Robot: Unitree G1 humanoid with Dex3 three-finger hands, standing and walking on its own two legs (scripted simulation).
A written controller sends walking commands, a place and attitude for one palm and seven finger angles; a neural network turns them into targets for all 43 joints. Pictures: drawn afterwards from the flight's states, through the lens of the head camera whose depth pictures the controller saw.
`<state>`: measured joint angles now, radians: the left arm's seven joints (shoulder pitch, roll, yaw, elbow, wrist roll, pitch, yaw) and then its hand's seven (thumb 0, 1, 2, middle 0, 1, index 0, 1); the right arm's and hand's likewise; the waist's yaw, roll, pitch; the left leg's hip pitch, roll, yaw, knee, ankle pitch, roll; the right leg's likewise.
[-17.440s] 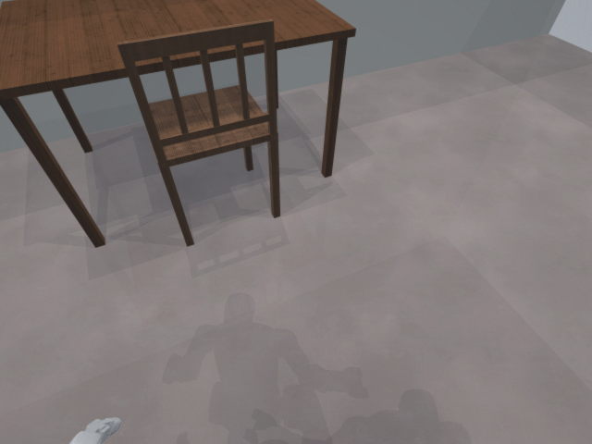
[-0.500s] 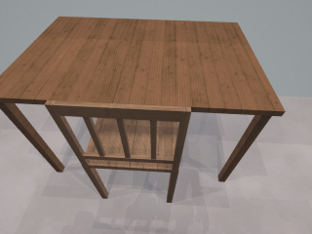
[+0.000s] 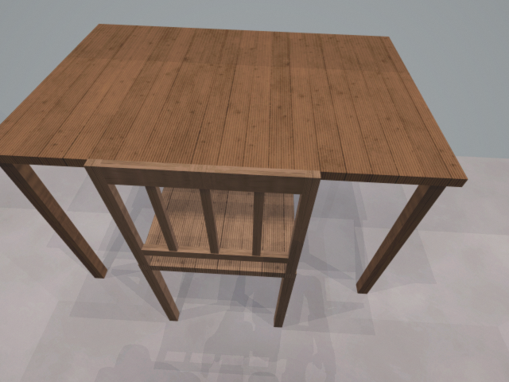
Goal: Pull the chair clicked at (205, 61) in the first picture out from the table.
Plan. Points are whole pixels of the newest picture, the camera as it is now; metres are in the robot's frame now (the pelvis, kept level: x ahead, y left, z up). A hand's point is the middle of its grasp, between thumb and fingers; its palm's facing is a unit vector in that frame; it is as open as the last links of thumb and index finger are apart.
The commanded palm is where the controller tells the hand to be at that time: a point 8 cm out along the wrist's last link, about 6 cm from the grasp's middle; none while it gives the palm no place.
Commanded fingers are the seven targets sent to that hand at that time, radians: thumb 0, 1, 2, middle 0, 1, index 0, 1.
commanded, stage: look again from close up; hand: left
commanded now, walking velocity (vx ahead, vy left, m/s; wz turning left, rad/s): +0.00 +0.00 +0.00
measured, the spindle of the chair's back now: (210, 222) +0.46 +0.13 -0.10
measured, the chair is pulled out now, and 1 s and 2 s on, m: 0.00 0.00 0.00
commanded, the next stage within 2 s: raise the hand toward the chair's back in 0.44 s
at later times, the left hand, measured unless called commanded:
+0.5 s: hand out of the picture -0.02 +0.18 -0.18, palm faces +0.02 -0.98 -0.17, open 7.4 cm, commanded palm none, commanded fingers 0.00 0.90 0.90 -0.20 -0.30 -0.20 -0.30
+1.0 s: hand out of the picture +0.12 +0.18 -0.09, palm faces +0.04 -1.00 +0.03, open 9.5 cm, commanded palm +0.11 +0.24 -0.07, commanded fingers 0.00 0.34 0.66 -0.14 -0.21 -0.14 -0.21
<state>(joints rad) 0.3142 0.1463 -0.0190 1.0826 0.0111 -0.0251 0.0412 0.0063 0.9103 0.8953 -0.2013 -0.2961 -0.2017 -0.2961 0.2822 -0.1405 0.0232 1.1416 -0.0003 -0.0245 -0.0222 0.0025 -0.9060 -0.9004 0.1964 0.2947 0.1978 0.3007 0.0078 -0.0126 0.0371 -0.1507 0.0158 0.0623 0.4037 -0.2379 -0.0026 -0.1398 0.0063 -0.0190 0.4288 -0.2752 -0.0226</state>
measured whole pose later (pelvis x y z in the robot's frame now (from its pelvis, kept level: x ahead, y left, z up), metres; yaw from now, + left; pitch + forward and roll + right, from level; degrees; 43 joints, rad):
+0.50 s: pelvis +0.00 +0.02 +0.00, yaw +0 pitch -1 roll +0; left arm 0.32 0.14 -0.02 1.08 0.01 -0.02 0.04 0.01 0.91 0.90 -0.20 -0.30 -0.20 -0.30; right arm 0.28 -0.14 0.02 1.14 0.00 -0.03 -0.02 0.00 -0.91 -0.90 0.20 0.29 0.20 0.30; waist 0.01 -0.02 0.04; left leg -0.16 0.00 0.07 0.40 -0.23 0.02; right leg -0.14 -0.01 -0.01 0.42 -0.27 0.00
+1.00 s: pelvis -0.06 +0.01 -0.10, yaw +2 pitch +13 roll +0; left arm 0.44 0.17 0.09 0.14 -0.18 -0.49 -0.26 0.01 0.57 0.75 -0.17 -0.24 -0.17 -0.24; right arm 0.11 -0.29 -0.06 0.47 0.01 -0.26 0.03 0.01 -0.90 -0.90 0.20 0.29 0.20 0.30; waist 0.02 -0.06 -0.15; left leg -0.90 0.01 0.02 1.17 -0.49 0.01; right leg -0.86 -0.03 -0.05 1.18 -0.54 -0.02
